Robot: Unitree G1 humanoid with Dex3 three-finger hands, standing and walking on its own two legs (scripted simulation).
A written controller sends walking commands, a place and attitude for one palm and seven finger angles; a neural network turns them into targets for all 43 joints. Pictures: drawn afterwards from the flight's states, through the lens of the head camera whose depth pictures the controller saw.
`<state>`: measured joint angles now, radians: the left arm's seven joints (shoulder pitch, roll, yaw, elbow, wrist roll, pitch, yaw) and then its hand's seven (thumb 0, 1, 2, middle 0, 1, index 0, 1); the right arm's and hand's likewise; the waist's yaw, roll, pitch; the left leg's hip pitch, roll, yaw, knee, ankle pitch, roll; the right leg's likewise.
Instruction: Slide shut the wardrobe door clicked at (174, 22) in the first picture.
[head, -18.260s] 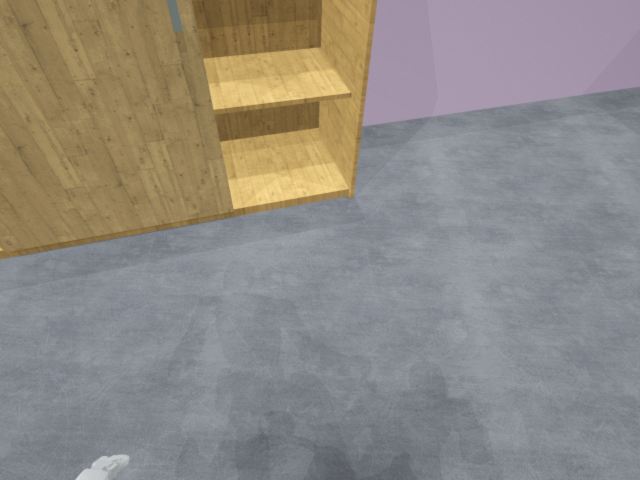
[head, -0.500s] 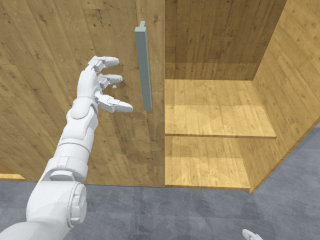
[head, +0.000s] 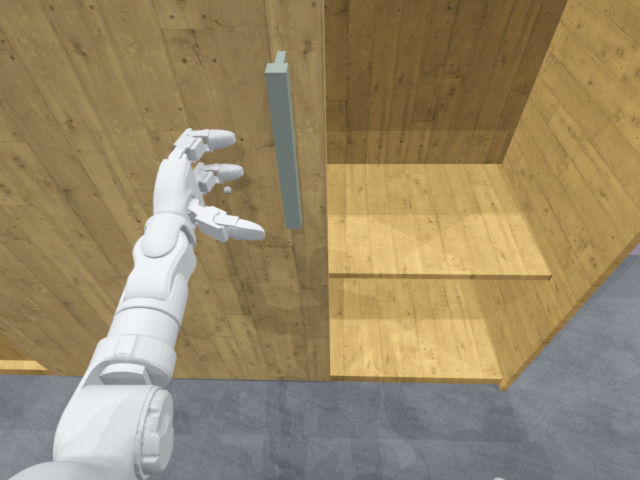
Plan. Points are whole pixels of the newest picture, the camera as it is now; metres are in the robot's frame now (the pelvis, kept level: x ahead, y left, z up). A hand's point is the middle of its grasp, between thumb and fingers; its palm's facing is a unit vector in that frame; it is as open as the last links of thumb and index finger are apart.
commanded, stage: move the hooked fingers beside the handle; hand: left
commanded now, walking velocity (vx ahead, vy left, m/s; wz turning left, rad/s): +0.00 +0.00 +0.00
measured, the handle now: (288, 150) +0.50 +0.05 +0.17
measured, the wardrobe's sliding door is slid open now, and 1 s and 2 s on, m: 0.53 0.53 0.53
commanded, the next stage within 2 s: feel for the door with the fingertips in 0.16 s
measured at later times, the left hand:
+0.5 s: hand (250, 189) +0.43 +0.09 +0.15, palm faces -0.02 -1.00 +0.00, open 14.0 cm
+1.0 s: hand (262, 179) +0.46 +0.08 +0.15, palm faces +0.00 -1.00 -0.02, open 13.8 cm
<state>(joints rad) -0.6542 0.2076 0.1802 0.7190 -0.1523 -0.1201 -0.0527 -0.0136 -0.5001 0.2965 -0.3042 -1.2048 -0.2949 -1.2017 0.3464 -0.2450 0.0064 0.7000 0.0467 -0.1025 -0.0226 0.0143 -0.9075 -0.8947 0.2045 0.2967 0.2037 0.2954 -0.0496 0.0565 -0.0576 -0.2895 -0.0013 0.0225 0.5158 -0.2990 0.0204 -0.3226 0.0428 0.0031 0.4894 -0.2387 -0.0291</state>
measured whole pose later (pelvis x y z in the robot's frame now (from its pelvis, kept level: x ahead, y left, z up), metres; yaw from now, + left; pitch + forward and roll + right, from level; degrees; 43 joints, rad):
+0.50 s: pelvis +0.00 +0.00 +0.00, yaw +1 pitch +4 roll +0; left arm -0.71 0.15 0.12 0.74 -0.14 -0.09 0.00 -0.01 -0.50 0.30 -0.30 -1.20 -0.29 -1.20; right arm 0.31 -0.23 0.02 0.70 0.04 -0.10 -0.02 0.01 -0.91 -0.89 0.21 0.30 0.20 0.30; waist -0.05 0.05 -0.04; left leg -0.30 -0.01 0.01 0.52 -0.30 0.02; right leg -0.33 0.03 -0.01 0.50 -0.25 -0.03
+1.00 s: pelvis +0.00 -0.01 +0.00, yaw +1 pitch +5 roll +0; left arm -0.80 0.16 0.15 0.85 -0.11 -0.13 0.03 -0.01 -0.50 0.30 -0.34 -1.23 -0.33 -1.22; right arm 0.32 -0.24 0.01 0.72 0.03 -0.09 -0.02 0.01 -0.91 -0.89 0.20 0.30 0.20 0.30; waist -0.07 0.05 -0.03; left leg -0.32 0.00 0.01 0.52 -0.30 0.01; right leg -0.35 0.05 -0.01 0.50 -0.24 -0.04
